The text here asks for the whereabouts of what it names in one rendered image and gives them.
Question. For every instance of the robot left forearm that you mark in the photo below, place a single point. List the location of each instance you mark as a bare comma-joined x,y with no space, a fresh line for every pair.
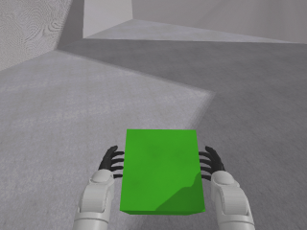
93,210

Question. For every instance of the robot right forearm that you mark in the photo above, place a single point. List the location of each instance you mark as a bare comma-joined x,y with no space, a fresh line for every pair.
231,204

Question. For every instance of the carton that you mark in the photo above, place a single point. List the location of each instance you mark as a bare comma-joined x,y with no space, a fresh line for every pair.
162,173

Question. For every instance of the robot left hand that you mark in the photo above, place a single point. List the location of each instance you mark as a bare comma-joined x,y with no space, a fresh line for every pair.
107,161

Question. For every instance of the robot right hand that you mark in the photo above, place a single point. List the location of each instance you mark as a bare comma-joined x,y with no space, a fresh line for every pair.
215,162

